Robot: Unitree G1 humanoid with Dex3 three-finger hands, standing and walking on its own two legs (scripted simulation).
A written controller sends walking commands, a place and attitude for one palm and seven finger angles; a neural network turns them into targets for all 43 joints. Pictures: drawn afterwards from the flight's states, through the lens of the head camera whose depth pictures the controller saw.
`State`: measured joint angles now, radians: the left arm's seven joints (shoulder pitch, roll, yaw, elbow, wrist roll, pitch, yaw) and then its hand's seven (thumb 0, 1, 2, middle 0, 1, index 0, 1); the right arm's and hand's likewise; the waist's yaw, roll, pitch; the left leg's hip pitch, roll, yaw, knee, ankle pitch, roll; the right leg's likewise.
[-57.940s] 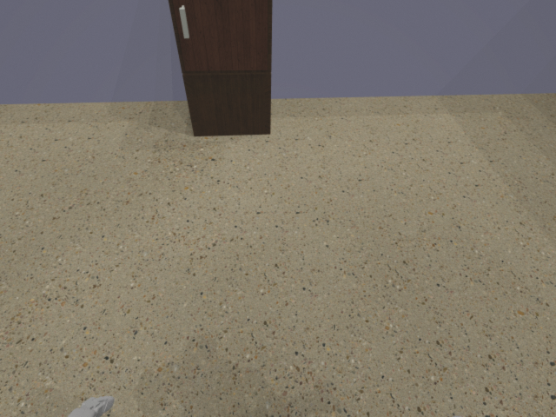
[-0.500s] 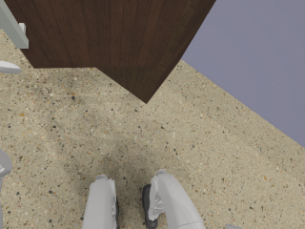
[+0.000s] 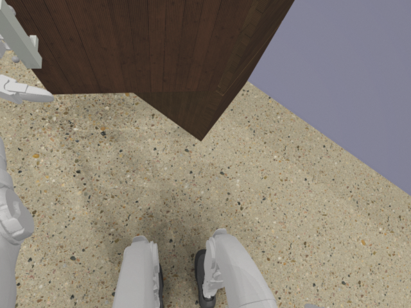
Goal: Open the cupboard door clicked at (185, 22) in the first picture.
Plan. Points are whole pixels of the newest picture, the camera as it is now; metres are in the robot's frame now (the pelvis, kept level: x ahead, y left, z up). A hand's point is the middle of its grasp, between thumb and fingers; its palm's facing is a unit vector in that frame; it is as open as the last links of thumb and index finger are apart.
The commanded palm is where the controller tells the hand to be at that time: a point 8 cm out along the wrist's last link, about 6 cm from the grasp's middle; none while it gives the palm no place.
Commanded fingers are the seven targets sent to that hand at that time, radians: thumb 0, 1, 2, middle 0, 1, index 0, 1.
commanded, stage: slide the fingers in behind the handle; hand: left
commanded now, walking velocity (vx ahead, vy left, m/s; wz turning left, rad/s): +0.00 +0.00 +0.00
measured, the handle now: (17, 26) +0.57 +0.28 +0.05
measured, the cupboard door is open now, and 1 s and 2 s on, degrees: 43 43 54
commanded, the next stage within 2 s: close the thumb around the handle in 0.60 s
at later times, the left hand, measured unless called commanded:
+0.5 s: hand (35, 58) +0.52 +0.25 +0.04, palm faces +0.11 -0.99 -0.05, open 14.0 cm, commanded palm +0.51 +0.27 +0.04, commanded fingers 0.00 -0.50 0.30 -0.30 -1.20 -0.30 -1.20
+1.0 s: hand (31, 55) +0.53 +0.26 +0.04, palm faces +0.11 -0.99 -0.02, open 11.4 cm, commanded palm +0.51 +0.27 +0.04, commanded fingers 0.00 0.40 0.68 -0.36 -1.30 -0.36 -1.30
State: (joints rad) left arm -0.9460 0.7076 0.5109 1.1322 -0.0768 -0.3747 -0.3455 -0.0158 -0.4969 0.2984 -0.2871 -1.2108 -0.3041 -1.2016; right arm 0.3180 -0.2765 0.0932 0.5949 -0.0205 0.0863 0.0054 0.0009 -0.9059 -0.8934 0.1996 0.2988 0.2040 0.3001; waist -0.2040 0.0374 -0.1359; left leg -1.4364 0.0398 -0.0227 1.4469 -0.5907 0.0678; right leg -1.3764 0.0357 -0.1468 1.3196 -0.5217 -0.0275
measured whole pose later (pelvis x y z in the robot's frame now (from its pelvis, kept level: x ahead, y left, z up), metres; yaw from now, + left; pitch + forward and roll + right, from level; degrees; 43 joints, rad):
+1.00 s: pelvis +0.00 -0.01 +0.00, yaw +0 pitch +32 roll -6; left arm -0.97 0.67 0.49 1.17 -0.07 -0.42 -0.31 -0.01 -0.10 0.47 -0.34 -1.25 -0.33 -1.24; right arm 0.31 -0.28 0.09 0.60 -0.02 0.09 0.00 0.00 -0.91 -0.89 0.20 0.30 0.20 0.30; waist -0.20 0.04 -0.14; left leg -1.42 0.04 -0.01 1.44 -0.59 0.06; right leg -1.38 0.04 -0.14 1.34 -0.53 -0.04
